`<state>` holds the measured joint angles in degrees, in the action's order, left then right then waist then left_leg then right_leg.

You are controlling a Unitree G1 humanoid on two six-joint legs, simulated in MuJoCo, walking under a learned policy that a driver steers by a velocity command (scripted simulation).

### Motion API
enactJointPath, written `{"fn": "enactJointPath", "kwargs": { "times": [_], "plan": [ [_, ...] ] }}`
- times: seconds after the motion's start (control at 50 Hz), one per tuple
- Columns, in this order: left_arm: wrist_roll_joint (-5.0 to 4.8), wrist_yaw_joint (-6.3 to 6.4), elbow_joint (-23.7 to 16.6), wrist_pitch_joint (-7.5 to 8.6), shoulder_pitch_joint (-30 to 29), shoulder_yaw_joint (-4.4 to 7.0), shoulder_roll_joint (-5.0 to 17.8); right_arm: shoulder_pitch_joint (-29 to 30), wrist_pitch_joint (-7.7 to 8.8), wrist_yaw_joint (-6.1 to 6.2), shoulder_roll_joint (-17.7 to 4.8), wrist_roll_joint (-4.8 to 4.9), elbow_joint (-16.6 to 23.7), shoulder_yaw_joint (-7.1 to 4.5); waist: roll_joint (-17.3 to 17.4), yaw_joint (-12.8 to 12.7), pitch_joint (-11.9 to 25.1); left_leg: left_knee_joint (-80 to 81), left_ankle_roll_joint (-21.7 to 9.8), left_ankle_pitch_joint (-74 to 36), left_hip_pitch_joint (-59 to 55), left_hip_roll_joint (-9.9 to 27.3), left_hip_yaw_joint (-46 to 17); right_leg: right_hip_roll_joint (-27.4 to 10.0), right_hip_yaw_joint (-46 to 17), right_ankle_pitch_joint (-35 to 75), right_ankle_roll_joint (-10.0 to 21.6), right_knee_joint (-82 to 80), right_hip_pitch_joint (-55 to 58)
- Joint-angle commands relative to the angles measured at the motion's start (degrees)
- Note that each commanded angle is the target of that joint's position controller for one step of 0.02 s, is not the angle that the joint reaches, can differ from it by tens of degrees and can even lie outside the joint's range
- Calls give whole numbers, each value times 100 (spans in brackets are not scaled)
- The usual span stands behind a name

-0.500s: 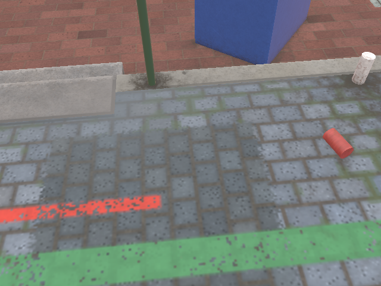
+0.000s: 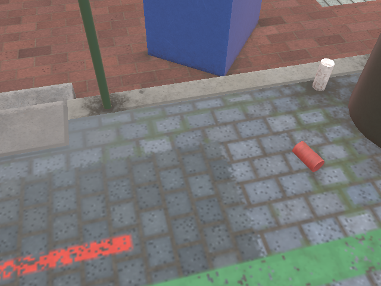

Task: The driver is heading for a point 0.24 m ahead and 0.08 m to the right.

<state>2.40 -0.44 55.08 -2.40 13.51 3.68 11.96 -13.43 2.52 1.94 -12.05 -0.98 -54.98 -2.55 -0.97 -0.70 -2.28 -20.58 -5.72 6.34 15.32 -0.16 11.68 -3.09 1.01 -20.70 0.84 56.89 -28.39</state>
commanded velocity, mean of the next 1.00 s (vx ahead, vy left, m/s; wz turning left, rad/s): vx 0.08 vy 0.00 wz -0.13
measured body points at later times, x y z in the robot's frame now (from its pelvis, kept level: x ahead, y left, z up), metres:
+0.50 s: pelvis +0.06 -0.06 +0.00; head +0.07 -0.07 +0.45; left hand +0.14 +0.16 -0.14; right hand +0.07 -0.30 -0.16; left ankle +0.10 +0.06 -0.73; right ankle +0.03 -0.13 -0.74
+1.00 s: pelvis +0.08 -0.05 +0.00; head +0.09 -0.05 +0.45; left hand +0.10 +0.18 -0.16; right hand +0.06 -0.27 -0.16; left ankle +0.10 +0.06 -0.74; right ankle +0.02 -0.13 -0.74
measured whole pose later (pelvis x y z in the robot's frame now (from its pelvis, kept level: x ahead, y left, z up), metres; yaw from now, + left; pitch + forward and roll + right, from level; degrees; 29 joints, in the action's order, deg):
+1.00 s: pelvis +0.08 -0.05 +0.00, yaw -6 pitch -2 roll +0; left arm 0.5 2.8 64.7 0.6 16.3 0.2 8.9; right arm -14.6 0.1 2.4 -8.4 -0.6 -64.9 -0.6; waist 0.0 0.2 -2.6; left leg -21.5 -0.7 11.0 8.4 0.0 2.9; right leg 1.3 2.6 -15.3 2.2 20.2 -3.0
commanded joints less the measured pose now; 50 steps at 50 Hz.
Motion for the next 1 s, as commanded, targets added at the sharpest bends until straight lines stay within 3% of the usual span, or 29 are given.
{"fn": "enactJointPath", "kwargs": {
  "times": [0.02,0.08,0.14,0.18,0.2,0.22,0.24,0.26,0.28,0.3,0.34,0.36,0.4,0.48,0.52,0.54,0.56,0.58,0.6,0.62,0.7,1.0],
  "plan": [
    [6,-105,-348,7,146,78,303,-101,87,22,-936,6,313,-244,580,-10,349,1622,-645,2450,-317,1870,-1620,-112,73,130,34,-441,-105],
    [-1,-139,-437,46,42,58,208,-132,89,-10,-941,-30,320,-264,464,37,248,1497,-568,2175,-192,1809,-1214,12,260,-5,131,-1180,348],
    [-42,-86,-488,119,64,28,159,-272,36,-80,-955,-87,236,-278,600,137,194,1152,-591,1752,-211,1776,-987,174,444,-114,235,-1932,749],
    [-55,-32,-409,222,411,4,115,-165,-47,-112,-925,-46,209,-273,548,-58,229,668,-417,1706,27,1636,-758,298,546,361,361,-2943,1507],
    [-50,13,-294,298,693,25,219,-185,-91,-119,-739,-65,178,-225,349,-153,233,170,-156,1686,331,1411,-554,337,385,476,427,-3530,2054],
    [-5,87,-272,383,877,57,488,-267,-113,-165,-321,-123,201,-120,-534,-169,220,-902,222,1743,776,1004,-50,-558,-797,238,511,-4424,2403],
    [-74,162,-437,384,829,195,1209,-169,-117,-157,108,-58,503,14,-1539,-104,70,-1807,601,2619,1922,136,100,-1800,-2647,31,1006,-4900,2563],
    [-45,235,-274,350,907,217,1218,100,-185,-125,-452,-137,463,-103,-885,-263,-324,-2467,597,2514,1810,294,-576,-1895,-2408,656,1392,-4800,1967],
    [-60,248,-285,358,629,96,841,12,-227,-159,-492,-65,407,-131,-659,-6,-287,-2645,630,2111,1663,353,-833,-1523,-1900,1166,1301,-4738,1910],
    [-87,239,-311,371,341,13,621,-142,-228,-172,-456,-20,297,-129,-622,162,-240,-2599,639,1791,1523,360,-924,-1204,-1442,1606,1104,-4714,1928],
    [-137,252,-381,459,35,-90,402,-446,-232,-165,-472,-93,51,-145,-558,302,124,-2617,651,1345,1124,314,-925,-874,-755,3387,960,-4387,2211],
    [-146,255,-343,509,58,-135,327,-522,-244,-148,-374,-82,-24,-126,-417,333,327,-2544,662,1272,855,279,-951,-835,-542,4259,957,-4175,2283],
    [-149,272,-238,554,109,-162,363,-463,-267,-90,-184,-21,-68,-54,-406,301,440,-2095,660,1192,468,242,-952,-794,-312,4901,943,-3906,2299],
    [-141,296,-20,469,265,-194,386,-321,-316,40,-173,55,-137,16,-584,98,329,-966,568,999,-47,188,-900,-857,-529,4403,926,-3686,2302],
    [-204,292,46,430,191,-181,418,-528,-260,67,-225,15,-264,47,-256,231,305,19,530,-494,-898,439,-1134,-691,-599,3105,588,-3647,1919],
    [-187,284,65,426,306,-186,361,-605,-201,73,-454,-38,-299,22,9,122,318,33,510,-1317,-1259,809,-1490,-461,-563,2190,435,-3606,1680],
    [-230,250,185,394,766,-181,191,-409,-189,50,-633,29,-367,-9,544,-245,102,-291,344,-1638,-1000,865,-1571,-127,-469,1548,350,-3949,1685],
    [-193,275,313,361,706,-198,211,-350,-200,0,-351,58,-401,36,630,-51,-31,-227,331,-1180,-680,808,-1564,-95,-410,1312,316,-4010,1938],
    [-185,293,358,345,577,-174,287,-370,-195,-19,-180,36,-427,75,500,52,-234,-108,372,-989,-566,729,-1523,-120,-424,1507,308,-3897,1962],
    [-194,297,377,339,479,-167,295,-400,-199,-2,-140,28,-471,91,443,84,-183,-28,398,-940,-587,683,-1502,-152,-437,1698,302,-3851,2071],
    [-204,289,499,361,442,-190,220,-457,-174,64,-207,55,-615,80,300,83,46,-2,370,-1171,-906,675,-1492,-202,-431,1996,265,-3891,2209],
    [-188,337,925,329,647,-312,111,-457,-227,62,-84,43,-967,142,98,102,-178,159,360,-635,-852,632,-1477,-232,-418,1617,224,-4040,2081]
  ]
}}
